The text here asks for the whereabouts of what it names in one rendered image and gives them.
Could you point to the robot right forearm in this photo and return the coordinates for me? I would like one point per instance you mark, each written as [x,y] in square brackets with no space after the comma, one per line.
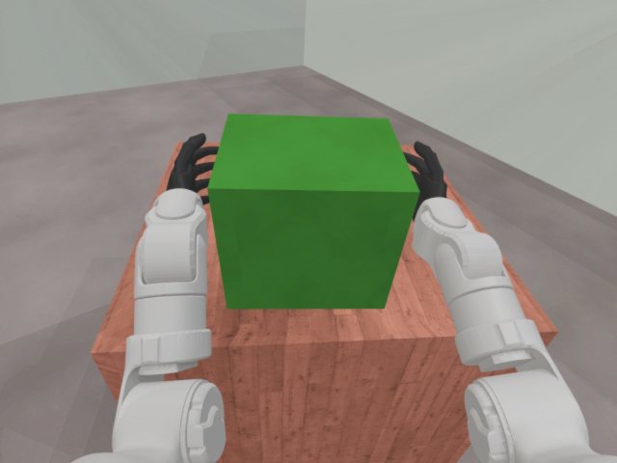
[492,331]

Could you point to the robot right upper arm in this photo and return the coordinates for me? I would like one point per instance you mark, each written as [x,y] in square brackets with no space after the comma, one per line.
[526,417]

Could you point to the carton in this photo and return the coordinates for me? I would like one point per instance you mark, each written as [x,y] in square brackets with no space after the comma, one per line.
[309,212]

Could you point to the robot left forearm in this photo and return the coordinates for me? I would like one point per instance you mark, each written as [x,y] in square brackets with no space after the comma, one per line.
[170,283]

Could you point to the pedestal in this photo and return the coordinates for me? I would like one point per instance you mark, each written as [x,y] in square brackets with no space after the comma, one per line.
[328,385]

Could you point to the robot left upper arm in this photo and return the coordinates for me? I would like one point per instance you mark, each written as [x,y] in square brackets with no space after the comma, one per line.
[179,421]

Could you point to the robot right hand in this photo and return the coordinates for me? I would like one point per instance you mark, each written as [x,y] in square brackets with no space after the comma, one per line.
[429,178]

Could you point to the robot left hand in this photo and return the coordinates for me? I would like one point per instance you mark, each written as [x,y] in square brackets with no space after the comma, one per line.
[185,172]

